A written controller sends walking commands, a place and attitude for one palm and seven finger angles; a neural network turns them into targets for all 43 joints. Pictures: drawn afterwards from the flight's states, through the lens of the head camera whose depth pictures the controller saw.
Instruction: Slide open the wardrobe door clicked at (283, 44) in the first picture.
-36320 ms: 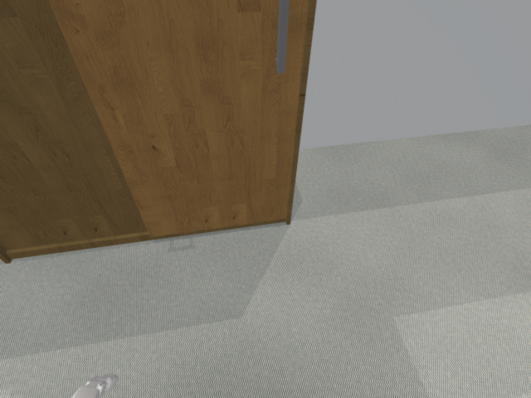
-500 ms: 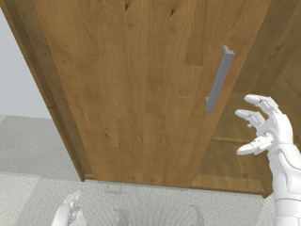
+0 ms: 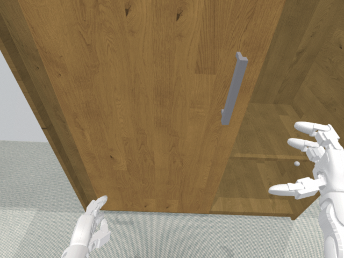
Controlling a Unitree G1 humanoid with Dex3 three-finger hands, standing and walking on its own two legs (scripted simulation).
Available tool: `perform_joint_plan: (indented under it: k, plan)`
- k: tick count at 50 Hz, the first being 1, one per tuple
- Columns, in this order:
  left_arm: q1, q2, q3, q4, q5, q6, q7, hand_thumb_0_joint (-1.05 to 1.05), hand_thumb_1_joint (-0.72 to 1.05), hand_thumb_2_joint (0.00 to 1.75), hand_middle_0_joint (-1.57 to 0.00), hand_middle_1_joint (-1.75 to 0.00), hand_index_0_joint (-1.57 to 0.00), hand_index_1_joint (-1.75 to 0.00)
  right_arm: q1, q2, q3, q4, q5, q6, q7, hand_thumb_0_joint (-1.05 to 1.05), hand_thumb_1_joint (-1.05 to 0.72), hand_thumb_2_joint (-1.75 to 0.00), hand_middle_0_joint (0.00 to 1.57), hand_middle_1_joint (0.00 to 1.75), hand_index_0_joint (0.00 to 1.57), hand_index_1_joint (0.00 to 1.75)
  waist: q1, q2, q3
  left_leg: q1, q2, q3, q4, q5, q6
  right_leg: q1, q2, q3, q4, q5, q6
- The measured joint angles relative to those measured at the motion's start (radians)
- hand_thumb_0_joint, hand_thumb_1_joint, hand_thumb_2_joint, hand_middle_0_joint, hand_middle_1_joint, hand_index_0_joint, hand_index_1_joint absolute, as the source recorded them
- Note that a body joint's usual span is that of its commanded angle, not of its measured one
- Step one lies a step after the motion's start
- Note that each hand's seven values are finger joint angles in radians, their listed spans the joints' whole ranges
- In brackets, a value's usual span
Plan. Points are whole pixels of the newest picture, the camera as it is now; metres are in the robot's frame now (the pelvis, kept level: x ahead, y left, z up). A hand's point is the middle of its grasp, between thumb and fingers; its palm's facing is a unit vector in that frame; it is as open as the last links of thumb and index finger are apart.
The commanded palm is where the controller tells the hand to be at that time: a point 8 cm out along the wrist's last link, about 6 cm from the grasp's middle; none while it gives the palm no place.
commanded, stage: draw the hand back to the body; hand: right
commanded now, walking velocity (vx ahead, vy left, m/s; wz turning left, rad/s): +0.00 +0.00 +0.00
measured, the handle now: (231, 90) +0.54 -0.17 +0.15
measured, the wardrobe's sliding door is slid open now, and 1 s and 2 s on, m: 0.52 0.52 0.52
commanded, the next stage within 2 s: step back with the hand held close in 0.96 s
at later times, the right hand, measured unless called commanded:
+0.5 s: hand (317, 180) +0.22 -0.26 +0.16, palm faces +0.43 +0.84 -0.35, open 9.6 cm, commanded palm +0.17 -0.30 +0.17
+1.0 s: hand (322, 183) +0.21 -0.26 +0.17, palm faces +0.46 +0.81 -0.36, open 7.5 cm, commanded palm +0.16 -0.29 +0.18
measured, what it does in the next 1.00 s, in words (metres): stands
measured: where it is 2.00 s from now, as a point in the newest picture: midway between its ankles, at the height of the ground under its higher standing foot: outside the picture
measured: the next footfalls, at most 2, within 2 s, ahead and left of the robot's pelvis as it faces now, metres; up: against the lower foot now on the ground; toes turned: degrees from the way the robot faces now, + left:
none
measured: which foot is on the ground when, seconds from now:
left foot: down 0.00-1.00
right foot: down 0.00-1.00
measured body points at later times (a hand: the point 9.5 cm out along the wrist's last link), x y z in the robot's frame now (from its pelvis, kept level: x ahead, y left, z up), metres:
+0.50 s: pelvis +0.02 +0.00 +0.01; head -0.02 +0.02 +0.46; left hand +0.20 +0.22 -0.07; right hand +0.19 -0.30 +0.18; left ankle +0.02 +0.12 -0.74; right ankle +0.03 -0.11 -0.74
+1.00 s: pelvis +0.02 +0.00 +0.01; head -0.01 +0.02 +0.46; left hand +0.21 +0.22 -0.07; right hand +0.18 -0.30 +0.19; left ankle +0.02 +0.12 -0.74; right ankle +0.03 -0.11 -0.74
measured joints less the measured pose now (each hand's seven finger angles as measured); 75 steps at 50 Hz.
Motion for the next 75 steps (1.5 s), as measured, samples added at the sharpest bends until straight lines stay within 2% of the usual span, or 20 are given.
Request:
perform_joint_plan:
  k: [4, 11, 24, 31, 37, 56, 62, 67, 71, 75]
  plan:
    - [0.007, -0.008, 0.003, 0.008, 0.015, 0.025, -0.011, 0.01, 0.9, 0.9, -0.2, -0.3, -0.2, -0.3, 0.079, 0.017, 0.007, -0.058, -0.052, -0.051, -0.091, -0.01, 0.3, -0.33, 0.25, 1.0, 0.24, 1.0, -0.006, 0.002, 0.02, 0.023, -0.001, -0.007, -0.029, 0.014, 0.0, 0.028, 0.0, -0.007, -0.032, 0.013, 0.0]
    - [0.035, -0.005, 0.018, 0.049, 0.026, 0.058, -0.011, 0.01, 0.9, 0.9, -0.2, -0.3, -0.2, -0.3, 0.179, 0.015, 0.003, -0.12, -0.092, -0.093, -0.154, 0.0, 0.06, -0.44, 0.24, 0.86, 0.24, 0.86, -0.016, -0.007, 0.03, 0.069, 0.002, -0.01, -0.068, 0.022, -0.004, 0.074, 0.005, -0.01, -0.071, 0.02, -0.003]
    - [0.027, -0.001, 0.048, 0.041, 0.032, 0.079, -0.02, 0.01, 0.9, 0.9, -0.2, -0.3, -0.2, -0.3, 0.321, -0.001, -0.035, -0.219, -0.103, -0.124, -0.159, 0.01, -0.4, -0.66, 0.23, 0.59, 0.22, 0.59, -0.007, -0.013, 0.02, 0.101, -0.001, -0.02, -0.09, 0.017, -0.003, 0.114, 0.003, -0.02, -0.101, 0.016, 0.0]
    - [0.019, 0.0, 0.056, 0.028, 0.031, 0.082, -0.017, 0.01, 0.91, 0.9, -0.2, -0.3, -0.2, -0.3, 0.388, -0.01, -0.066, -0.26, -0.101, -0.122, -0.161, 0.01, -0.65, -0.79, 0.22, 0.44, 0.22, 0.44, -0.019, -0.016, 0.022, 0.114, -0.008, -0.015, -0.101, 0.016, 0.0, 0.119, -0.003, -0.015, -0.098, 0.009, 0.003]
    - [0.014, 0.0, 0.054, 0.031, 0.032, 0.076, -0.012, 0.01, 0.91, 0.9, -0.2, -0.3, -0.2, -0.3, 0.379, 0.002, -0.063, -0.27, -0.105, -0.119, -0.171, 0.02, -0.8, -0.86, 0.21, 0.35, 0.21, 0.35, -0.031, -0.017, 0.028, 0.116, -0.005, -0.006, -0.102, 0.015, 0.0, 0.117, 0.0, -0.006, -0.099, 0.012, 0.004]
    - [0.026, -0.009, 0.05, 0.032, 0.032, 0.092, -0.014, 0.01, 0.9, 0.9, -0.2, -0.3, -0.2, -0.3, 0.365, -0.009, -0.068, -0.266, -0.106, -0.115, -0.166, 0.02, -0.89, -0.9, 0.21, 0.3, 0.21, 0.3, -0.016, -0.016, 0.026, 0.119, -0.011, -0.009, -0.113, 0.021, 0.001, 0.117, -0.006, -0.009, -0.1, 0.012, 0.005]
    - [0.007, 0.005, 0.06, -0.005, 0.03, 0.142, -0.023, 0.01, 0.9, 0.9, -0.2, -0.3, -0.2, -0.3, 0.372, -0.024, -0.104, -0.283, -0.125, -0.18, -0.182, 0.02, -0.89, -0.9, 0.21, 0.3, 0.21, 0.3, 0.019, -0.01, 0.01, 0.029, -0.018, -0.006, -0.103, 0.04, -0.005, 0.005, -0.015, -0.005, -0.041, 0.003, -0.002]
    - [0.002, 0.011, 0.077, -0.046, 0.024, 0.175, -0.018, 0.01, 0.91, 0.9, -0.2, -0.3, -0.2, -0.3, 0.437, -0.043, -0.092, -0.333, -0.129, -0.19, -0.182, 0.02, -0.89, -0.9, 0.21, 0.3, 0.21, 0.3, 0.044, 0.011, 0.018, -0.029, 0.002, -0.027, -0.071, 0.046, -0.023, -0.034, 0.003, -0.028, -0.039, 0.017, -0.02]
    - [0.01, 0.002, 0.082, -0.074, 0.021, 0.192, -0.012, 0.01, 0.91, 0.9, -0.2, -0.3, -0.2, -0.3, 0.474, -0.085, -0.112, -0.379, -0.13, -0.201, -0.182, 0.02, -0.89, -0.9, 0.21, 0.3, 0.21, 0.3, 0.052, 0.034, 0.025, -0.063, 0.015, -0.04, -0.041, 0.048, -0.034, -0.056, 0.015, -0.04, -0.029, 0.027, -0.032]
    - [0.022, -0.009, 0.077, -0.088, 0.018, 0.191, -0.011, 0.01, 0.91, 0.9, -0.2, -0.3, -0.2, -0.3, 0.476, -0.113, -0.15, -0.395, -0.131, -0.224, -0.19, 0.02, -0.89, -0.9, 0.22, 0.3, 0.21, 0.3, 0.048, 0.049, 0.025, -0.094, 0.023, -0.044, -0.01, 0.053, -0.04, -0.083, 0.022, -0.044, -0.007, 0.036, -0.042]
